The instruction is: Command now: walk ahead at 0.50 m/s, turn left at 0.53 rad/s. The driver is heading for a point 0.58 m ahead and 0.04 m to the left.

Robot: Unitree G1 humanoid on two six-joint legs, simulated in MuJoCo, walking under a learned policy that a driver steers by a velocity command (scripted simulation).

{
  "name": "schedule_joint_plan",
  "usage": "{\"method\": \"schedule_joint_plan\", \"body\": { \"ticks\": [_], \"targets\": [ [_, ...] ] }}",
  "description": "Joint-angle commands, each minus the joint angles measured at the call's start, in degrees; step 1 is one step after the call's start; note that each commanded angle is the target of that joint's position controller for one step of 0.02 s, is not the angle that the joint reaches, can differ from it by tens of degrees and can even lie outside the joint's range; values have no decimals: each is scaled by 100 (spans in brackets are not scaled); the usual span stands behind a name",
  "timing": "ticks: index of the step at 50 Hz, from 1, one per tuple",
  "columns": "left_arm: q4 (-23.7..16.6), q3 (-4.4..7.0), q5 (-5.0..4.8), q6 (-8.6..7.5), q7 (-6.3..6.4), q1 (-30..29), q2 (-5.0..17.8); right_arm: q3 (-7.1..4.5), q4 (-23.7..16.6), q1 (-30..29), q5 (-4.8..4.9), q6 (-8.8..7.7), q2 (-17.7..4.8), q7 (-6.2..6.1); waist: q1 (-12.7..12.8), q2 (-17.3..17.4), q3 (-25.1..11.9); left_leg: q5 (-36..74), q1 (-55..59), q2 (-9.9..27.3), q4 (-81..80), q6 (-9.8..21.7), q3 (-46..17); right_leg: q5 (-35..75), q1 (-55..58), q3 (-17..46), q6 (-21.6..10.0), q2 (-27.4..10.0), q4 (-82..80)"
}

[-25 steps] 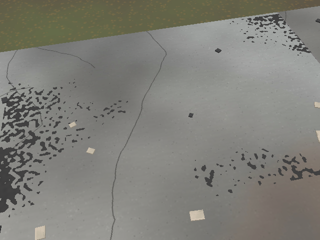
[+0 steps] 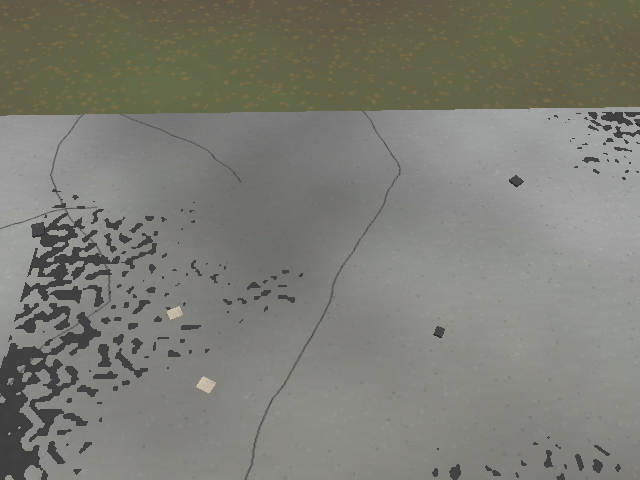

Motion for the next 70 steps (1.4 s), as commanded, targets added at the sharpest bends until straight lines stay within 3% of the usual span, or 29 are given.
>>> {"method": "schedule_joint_plan", "body": {
  "ticks": [1,5,8,9,10,11,12,13,14,16,20,26,31,33,34,35,36,37,39,41,45,53,55,56,57,58,59,61,70],
  "targets": [
    [-574,58,-45,-96,-13,-751,391,-234,-240,401,-28,-42,-944,-53,-153,571,-42,2002,79,1357,-222,573,-1181,407,10,-291,24,316,-517],
    [-734,59,-89,-189,-4,-889,526,-269,-332,348,-109,-21,-1044,-126,-94,674,-74,2495,350,1526,261,438,-1541,94,498,-165,-149,502,-1189],
    [-345,203,-90,-305,117,536,860,-290,-484,-163,-79,-70,-1160,-92,656,508,-603,3093,-242,1186,1563,79,-1450,-260,2713,-193,-461,708,-1947],
    [-262,307,20,-367,213,1343,1228,-209,-585,-146,-1,-124,-886,-30,981,-40,-1302,2253,-793,816,2929,-81,-1053,-1037,3976,680,-736,-210,-2166],
    [-304,405,133,-316,288,1713,1654,-78,-766,197,127,-140,-321,-39,880,-1040,-1848,-1163,-2335,59,4440,-249,-269,-1834,5293,2778,-1132,-1708,-2583],
    [-254,462,27,-211,265,1475,1660,-106,-783,543,-17,-73,-674,-67,537,-1403,-1906,-1995,-3112,209,5233,-221,-27,-2338,5081,4294,-1571,-2070,-2907],
    [-370,343,-16,-177,232,1085,1023,-140,-615,264,-122,11,-876,-76,478,-396,-1073,-1470,-3268,616,5497,-222,-52,-2591,4344,3505,-1495,-1807,-2957],
    [-363,252,-52,-190,201,852,655,-126,-640,-121,-148,29,-814,-8,491,30,-519,-1046,-3166,773,5298,-274,34,-2026,3676,2532,-1369,-1436,-3080],
    [-330,217,-29,-208,195,766,547,-117,-663,-242,-154,60,-706,43,403,-99,-310,-854,-3020,924,5077,-326,97,-1354,3314,1833,-1210,-1160,-3223],
    [-160,220,-69,-301,191,944,549,-101,-691,-313,-237,182,-632,144,334,-401,-190,-694,-2865,1045,4950,-409,205,-255,3030,990,-1119,-881,-3338],
    [17,286,-151,-439,126,1216,636,-52,-966,-882,-227,269,-512,264,328,-319,-186,-166,-3359,1167,4786,-503,276,652,3194,260,-1254,-962,-3567],
    [294,306,-131,-423,81,1548,644,116,-1328,-1980,-207,207,-254,367,529,-273,99,941,-3170,1144,2992,-524,629,1104,3156,-769,-1141,-700,-3679],
    [650,340,-134,-313,101,2028,861,166,-1469,-2459,-273,159,-321,320,636,-317,226,309,-2561,910,1864,-190,1078,2019,3727,-958,-1084,-961,-3357],
    [781,341,-137,-232,128,2070,966,127,-1289,-1927,-332,82,-386,242,348,-352,-89,-39,-1754,573,1457,26,1215,3923,4000,-1134,-998,-924,-2290],
    [809,307,-185,-194,146,2057,916,82,-968,-1059,-396,-7,-435,182,-35,-181,-579,471,-653,402,940,147,1242,4125,3783,-1366,-843,-718,-1202],
    [669,231,-233,-218,159,2050,734,-8,-729,-217,-498,-66,-730,102,-345,71,-1260,1125,880,1177,1050,331,470,2538,2766,-1396,-681,-534,105],
    [371,42,-389,-227,74,2498,27,-151,-722,34,-458,-61,-1393,17,-173,1591,-2220,3368,2809,3323,1093,1315,-2220,-2320,627,-1473,-350,467,2381],
    [490,254,-281,-142,183,2143,703,-219,-682,234,-92,-15,-1411,-60,-341,803,-2478,5415,2494,3343,1062,1447,-2319,-2725,516,-462,-356,603,3081],
    [424,167,-323,-159,176,1645,399,-15,-598,-560,-39,-62,-749,-100,61,591,-1108,5713,1212,2752,778,1009,-805,-2219,332,-138,-420,246,2536],
    [582,183,-151,-6,156,1803,366,150,-572,-1073,-10,-65,-290,-126,467,620,-571,4956,156,2248,306,578,-243,-1859,901,-193,-359,103,1834],
    [777,168,-109,188,103,2026,81,176,-386,-1185,-83,-175,-417,-110,758,642,-723,5194,-610,1990,77,570,385,-1284,1810,-384,-224,319,994],
    [864,117,-130,258,280,1171,93,226,102,-891,-127,-24,-387,-143,433,749,-393,2667,-887,2020,95,450,119,-859,2426,-468,-390,362,-967],
    [979,86,-89,193,311,1267,77,248,174,-978,-74,37,-346,-187,582,451,-244,1370,-1145,1840,300,173,33,-103,3058,-366,-492,287,-2152],
    [1044,126,-59,124,339,1361,330,278,197,-829,-101,42,-245,-204,495,148,-269,722,-1310,1630,469,-51,31,646,3430,103,-547,-155,-2372],
    [1046,168,-53,66,346,1328,662,256,282,-339,-118,53,-166,-201,122,-359,-208,-73,-1359,1165,630,-188,294,1671,3457,622,-722,-690,-2322],
    [1098,139,-193,82,311,1030,512,307,543,5,-57,138,37,-227,34,-703,-202,-452,-718,954,368,-268,475,1298,2722,740,-1000,-803,-2447],
    [1071,76,-195,77,268,828,231,288,637,-161,-81,183,-108,-259,103,-500,36,-167,-389,1009,250,-325,404,804,2354,644,-875,-565,-2574],
    [1191,52,-200,67,273,896,154,221,666,-478,-69,193,-298,-260,254,-322,-26,420,-164,1167,243,-296,288,655,2457,298,-659,-179,-2560],
    [1666,42,-211,95,343,1065,82,295,1137,-528,-58,191,-40,-325,346,164,-29,648,-207,1300,85,-367,282,769,2914,173,-661,-80,-2548]
  ]
}}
